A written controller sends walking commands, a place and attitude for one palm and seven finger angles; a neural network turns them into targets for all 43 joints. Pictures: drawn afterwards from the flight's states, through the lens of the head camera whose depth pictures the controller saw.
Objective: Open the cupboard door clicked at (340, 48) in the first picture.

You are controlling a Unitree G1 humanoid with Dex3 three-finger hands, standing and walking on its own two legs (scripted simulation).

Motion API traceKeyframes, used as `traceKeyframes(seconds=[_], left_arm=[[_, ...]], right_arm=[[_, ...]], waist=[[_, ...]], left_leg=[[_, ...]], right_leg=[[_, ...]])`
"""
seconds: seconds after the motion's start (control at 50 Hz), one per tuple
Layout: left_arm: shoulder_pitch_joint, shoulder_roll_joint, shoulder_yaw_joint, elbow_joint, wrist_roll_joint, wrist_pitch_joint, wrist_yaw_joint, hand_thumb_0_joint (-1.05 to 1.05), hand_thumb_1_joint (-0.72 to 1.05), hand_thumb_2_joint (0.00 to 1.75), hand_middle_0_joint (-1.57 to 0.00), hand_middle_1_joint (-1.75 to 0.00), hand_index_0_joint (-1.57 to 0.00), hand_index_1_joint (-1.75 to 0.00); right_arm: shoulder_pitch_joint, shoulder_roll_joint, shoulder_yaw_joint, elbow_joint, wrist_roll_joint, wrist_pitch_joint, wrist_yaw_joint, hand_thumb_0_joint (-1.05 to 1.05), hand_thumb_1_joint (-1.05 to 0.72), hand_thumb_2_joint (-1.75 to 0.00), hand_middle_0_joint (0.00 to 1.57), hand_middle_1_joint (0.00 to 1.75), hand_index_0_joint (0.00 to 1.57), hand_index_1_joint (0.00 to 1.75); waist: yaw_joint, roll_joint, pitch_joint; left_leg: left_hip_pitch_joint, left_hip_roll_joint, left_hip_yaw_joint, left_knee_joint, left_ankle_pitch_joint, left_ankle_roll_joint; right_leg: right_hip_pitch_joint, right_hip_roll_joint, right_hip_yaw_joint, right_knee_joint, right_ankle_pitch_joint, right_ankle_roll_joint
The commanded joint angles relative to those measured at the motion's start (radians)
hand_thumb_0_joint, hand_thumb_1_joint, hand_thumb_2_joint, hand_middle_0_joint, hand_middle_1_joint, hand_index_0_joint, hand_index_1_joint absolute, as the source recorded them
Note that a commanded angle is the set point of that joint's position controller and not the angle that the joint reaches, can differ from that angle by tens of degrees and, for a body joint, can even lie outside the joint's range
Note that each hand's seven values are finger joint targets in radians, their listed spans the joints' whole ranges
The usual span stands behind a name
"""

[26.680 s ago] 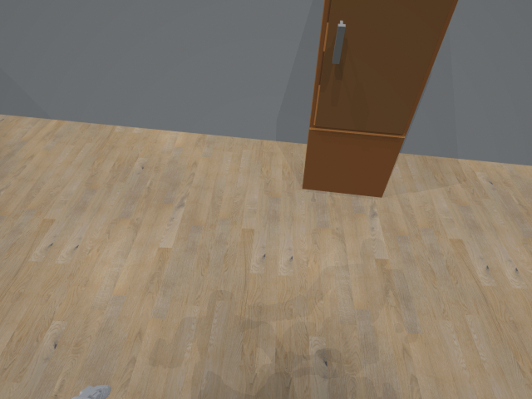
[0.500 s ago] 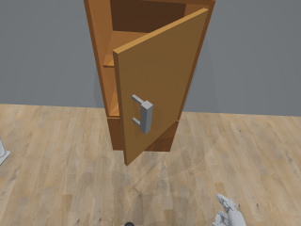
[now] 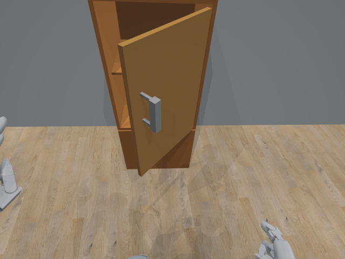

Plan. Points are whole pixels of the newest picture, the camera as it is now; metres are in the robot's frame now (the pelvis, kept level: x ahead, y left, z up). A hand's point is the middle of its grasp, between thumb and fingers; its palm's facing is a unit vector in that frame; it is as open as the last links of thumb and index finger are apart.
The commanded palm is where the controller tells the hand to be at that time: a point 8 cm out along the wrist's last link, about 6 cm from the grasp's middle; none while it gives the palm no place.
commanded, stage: stop stepping back and stand still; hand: left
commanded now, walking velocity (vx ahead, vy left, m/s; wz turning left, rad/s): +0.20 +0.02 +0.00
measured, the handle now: (149, 112) +0.52 +0.11 +0.03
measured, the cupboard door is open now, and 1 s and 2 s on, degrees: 47 47 47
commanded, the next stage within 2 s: let the arm hang, fingers relaxed in 0.68 s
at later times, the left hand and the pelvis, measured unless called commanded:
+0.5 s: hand (1, 197) +0.17 +0.28 +0.16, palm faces +0.44 -0.76 -0.48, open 7.4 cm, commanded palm +0.11 +0.32 +0.18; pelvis -0.02 +0.02 -0.01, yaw +1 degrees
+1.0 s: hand out of the picture +0.09 +0.24 -0.11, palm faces +0.02 -0.93 -0.36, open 7.4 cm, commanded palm none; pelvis -0.05 +0.02 -0.01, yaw +3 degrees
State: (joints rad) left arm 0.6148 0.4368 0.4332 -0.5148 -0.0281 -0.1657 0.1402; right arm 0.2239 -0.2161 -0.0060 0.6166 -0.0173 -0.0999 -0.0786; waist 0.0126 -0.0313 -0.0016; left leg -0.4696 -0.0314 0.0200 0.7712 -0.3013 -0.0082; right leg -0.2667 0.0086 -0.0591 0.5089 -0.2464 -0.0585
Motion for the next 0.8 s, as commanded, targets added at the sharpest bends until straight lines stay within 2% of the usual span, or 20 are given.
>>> traceKeyframes(seconds=[0.0, 0.02, 0.1, 0.12, 0.14, 0.16, 0.18, 0.2, 0.24, 0.28, 0.34, 0.38, 0.44, 0.5, 0.52, 0.58, 0.64, 0.74, 0.76, 0.78], left_arm=[[-0.246, 0.175, 0.084, -0.164, 0.014, -0.072, 0.020, 0.00, 0.90, 0.90, -0.20, -0.30, -0.20, -0.30], [-0.228, 0.154, 0.074, -0.113, 0.022, -0.073, 0.025, 0.00, 0.90, 0.90, -0.20, -0.30, -0.20, -0.30], [-0.206, 0.146, 0.062, -0.138, 0.032, -0.079, 0.044, 0.00, 0.90, 0.90, -0.20, -0.30, -0.20, -0.30], [-0.214, 0.141, 0.062, -0.173, 0.028, -0.088, 0.043, 0.00, 0.90, 0.90, -0.20, -0.30, -0.20, -0.30], [-0.209, 0.154, 0.083, -0.209, 0.026, -0.102, 0.046, 0.00, 0.90, 0.90, -0.20, -0.30, -0.20, -0.30], [-0.199, 0.165, 0.105, -0.218, 0.029, -0.107, 0.049, 0.00, 0.90, 0.90, -0.20, -0.30, -0.20, -0.30], [-0.156, 0.182, 0.129, -0.201, 0.023, -0.107, 0.045, 0.00, 0.90, 0.90, -0.20, -0.30, -0.20, -0.30], [-0.141, 0.216, 0.160, -0.208, 0.021, -0.104, 0.037, 0.00, 0.90, 0.90, -0.20, -0.30, -0.20, -0.30], [-0.115, 0.175, 0.138, -0.190, 0.018, -0.107, 0.031, 0.00, 0.90, 0.90, -0.20, -0.30, -0.20, -0.30], [-0.108, 0.151, 0.119, -0.151, 0.008, -0.107, 0.024, 0.00, 0.90, 0.90, -0.20, -0.30, -0.20, -0.30], [-0.084, 0.157, 0.129, -0.107, -0.004, -0.109, 0.022, 0.00, 0.90, 0.90, -0.20, -0.30, -0.20, -0.30], [-0.098, 0.162, 0.133, -0.100, -0.004, -0.101, 0.024, 0.00, 0.90, 0.90, -0.20, -0.30, -0.20, -0.30], [-0.107, 0.153, 0.125, -0.107, -0.006, -0.098, 0.022, 0.00, 0.90, 0.90, -0.20, -0.30, -0.20, -0.30], [-0.151, 0.164, 0.126, -0.155, 0.007, -0.111, 0.018, 0.00, 0.90, 0.90, -0.20, -0.30, -0.20, -0.30], [-0.162, 0.150, 0.114, -0.157, 0.011, -0.112, 0.020, 0.00, 0.90, 0.90, -0.20, -0.30, -0.20, -0.30], [-0.171, 0.137, 0.095, -0.146, 0.017, -0.113, 0.020, 0.00, 0.90, 0.90, -0.20, -0.30, -0.20, -0.30], [-0.145, 0.125, 0.083, -0.136, 0.012, -0.115, 0.018, 0.00, 0.90, 0.90, -0.20, -0.30, -0.20, -0.30], [-0.088, 0.144, 0.117, -0.130, 0.003, -0.111, 0.021, 0.00, 0.90, 0.90, -0.20, -0.30, -0.20, -0.30], [-0.206, 0.003, -0.324, 0.658, 0.075, 0.052, -0.123, 0.00, 0.90, 0.90, -0.20, -0.30, -0.20, -0.30], [-0.218, -0.022, -0.296, 0.681, 0.069, 0.125, -0.140, 0.00, 0.90, 0.90, -0.20, -0.30, -0.20, -0.30]], right_arm=[[-0.086, -0.100, -0.027, -0.123, -0.004, -0.055, -0.011, 0.00, -0.90, -0.90, 0.20, 0.30, 0.20, 0.30], [-0.088, -0.095, -0.024, -0.118, -0.005, -0.059, -0.023, 0.00, -0.90, -0.90, 0.20, 0.30, 0.20, 0.30], [-0.055, -0.110, -0.028, -0.103, -0.007, -0.101, -0.047, 0.00, -0.90, -0.90, 0.20, 0.30, 0.20, 0.30], [-0.049, -0.121, -0.026, -0.114, -0.010, -0.108, -0.044, 0.00, -0.90, -0.90, 0.20, 0.30, 0.20, 0.30], [-0.053, -0.137, -0.030, -0.131, -0.008, -0.110, -0.038, 0.00, -0.90, -0.90, 0.20, 0.30, 0.20, 0.30], [-0.051, -0.132, -0.028, -0.137, 0.001, -0.109, -0.028, 0.00, -0.90, -0.90, 0.20, 0.30, 0.20, 0.30], [-0.046, -0.122, -0.031, -0.132, 0.007, -0.109, -0.020, 0.00, -0.90, -0.90, 0.20, 0.30, 0.20, 0.30], [-0.057, -0.118, -0.025, -0.116, 0.000, -0.112, -0.016, 0.00, -0.90, -0.90, 0.20, 0.30, 0.20, 0.30], [-0.065, -0.113, -0.024, -0.126, 0.005, -0.115, -0.009, 0.00, -0.90, -0.90, 0.20, 0.30, 0.20, 0.30], [-0.066, -0.117, -0.030, -0.126, 0.010, -0.116, 0.000, 0.00, -0.90, -0.90, 0.20, 0.30, 0.20, 0.30], [-0.045, -0.105, -0.035, -0.113, 0.010, -0.109, 0.006, 0.00, -0.90, -0.90, 0.20, 0.30, 0.20, 0.30], [-0.038, -0.094, -0.032, -0.103, 0.010, -0.100, 0.007, 0.00, -0.90, -0.90, 0.20, 0.30, 0.20, 0.30], [-0.059, -0.098, -0.024, -0.107, 0.007, -0.094, 0.001, 0.00, -0.90, -0.90, 0.20, 0.30, 0.20, 0.30], [-0.085, -0.109, -0.025, -0.121, 0.009, -0.100, -0.008, 0.00, -0.90, -0.90, 0.20, 0.30, 0.20, 0.30], [-0.083, -0.107, -0.023, -0.126, 0.011, -0.103, -0.008, 0.00, -0.90, -0.90, 0.20, 0.30, 0.20, 0.30], [-0.079, -0.111, -0.029, -0.130, 0.011, -0.114, -0.007, 0.00, -0.90, -0.90, 0.20, 0.30, 0.20, 0.30], [-0.071, -0.112, -0.034, -0.132, 0.010, -0.120, 0.001, 0.00, -0.90, -0.90, 0.20, 0.30, 0.20, 0.30], [-0.072, -0.101, -0.037, -0.134, 0.008, -0.104, 0.008, 0.00, -0.90, -0.90, 0.20, 0.30, 0.20, 0.30], [-0.115, -0.292, -0.098, 0.122, 0.022, -0.100, 0.090, 0.00, -0.90, -0.90, 0.20, 0.30, 0.20, 0.30], [-0.039, -0.231, -0.095, 0.110, 0.023, -0.029, 0.095, 0.00, -0.90, -0.90, 0.20, 0.30, 0.20, 0.30]], waist=[[-0.048, -0.129, -0.012], [-0.038, -0.086, -0.013], [-0.022, 0.069, -0.018], [-0.022, 0.162, -0.013], [-0.012, 0.276, -0.027], [-0.006, 0.291, -0.052], [-0.008, 0.218, -0.083], [-0.009, 0.232, -0.065], [-0.012, 0.148, -0.032], [-0.015, 0.075, -0.028], [-0.026, -0.057, -0.055], [-0.029, -0.096, -0.058], [-0.033, 0.005, -0.024], [-0.015, 0.202, -0.018], [-0.010, 0.192, -0.015], [-0.004, 0.138, -0.049], [-0.010, 0.096, -0.085], [-0.012, 0.023, -0.099], [-0.071, 0.057, -0.036], [-0.060, 0.074, -0.102]], left_leg=[[0.107, 0.090, -0.024, 0.169, -0.035, 0.000], [0.149, 0.084, 0.008, 0.076, -0.039, 0.014], [0.283, 0.051, 0.045, -0.337, -0.085, 0.048], [0.265, 0.101, -0.042, -0.442, -0.143, 0.070], [0.283, 0.202, -0.190, -0.463, -0.074, 0.110], [0.277, 0.272, -0.263, -0.451, 0.079, 0.130], [0.263, 0.266, -0.208, -0.407, 0.205, 0.122], [0.200, 0.231, -0.153, -0.418, 0.207, 0.104], [0.119, 0.203, -0.109, -0.381, 0.213, 0.085], [0.087, 0.151, -0.050, -0.322, 0.122, 0.061], [0.110, 0.063, 0.018, -0.183, -0.045, 0.035], [0.145, 0.049, 0.033, -0.131, -0.074, 0.033], [0.225, 0.077, -0.014, -0.306, 0.002, 0.038], [0.177, 0.183, -0.143, -0.469, 0.086, 0.064], [0.158, 0.203, -0.155, -0.482, 0.139, 0.065], [0.190, 0.174, -0.072, -0.411, 0.298, 0.050], [0.204, 0.111, -0.018, -0.350, 0.252, 0.023], [0.216, 0.072, -0.005, -0.322, 0.124, 0.018], [0.155, 0.110, -0.060, -0.146, 0.247, 0.036], [0.209, 0.126, -0.075, -0.213, 0.266, 0.024]], right_leg=[[-0.234, -0.281, 0.272, -0.347, -0.420, -0.061], [-0.219, -0.249, 0.214, -0.319, -0.386, -0.051], [-0.114, -0.194, 0.193, -0.201, -0.314, -0.033], [-0.084, -0.137, 0.172, -0.090, -0.248, -0.007], [-0.100, -0.062, 0.104, 0.050, -0.122, 0.028], [-0.090, -0.024, 0.027, 0.139, -0.021, 0.057], [-0.036, -0.016, 0.005, 0.101, -0.028, 0.068], [0.008, -0.020, 0.003, 0.106, -0.004, 0.061], [0.094, -0.027, 0.012, 0.063, 0.089, 0.053], [0.120, -0.055, 0.092, 0.014, 0.136, 0.030], [0.055, -0.165, 0.269, -0.124, -0.046, -0.030], [0.014, -0.217, 0.312, -0.196, -0.157, -0.055], [-0.048, -0.138, 0.188, -0.120, -0.125, -0.009], [0.014, -0.030, 0.057, 0.060, 0.044, 0.058], [0.045, -0.021, 0.028, 0.092, 0.083, 0.068], [0.105, -0.037, 0.036, 0.039, 0.198, 0.065], [0.140, -0.070, 0.102, -0.025, 0.297, 0.044], [0.111, -0.105, 0.170, -0.131, 0.189, 0.026], [-0.039, -0.192, 0.123, 0.016, 0.321, -0.006], [-0.072, -0.164, 0.124, 0.017, 0.216, -0.012]])
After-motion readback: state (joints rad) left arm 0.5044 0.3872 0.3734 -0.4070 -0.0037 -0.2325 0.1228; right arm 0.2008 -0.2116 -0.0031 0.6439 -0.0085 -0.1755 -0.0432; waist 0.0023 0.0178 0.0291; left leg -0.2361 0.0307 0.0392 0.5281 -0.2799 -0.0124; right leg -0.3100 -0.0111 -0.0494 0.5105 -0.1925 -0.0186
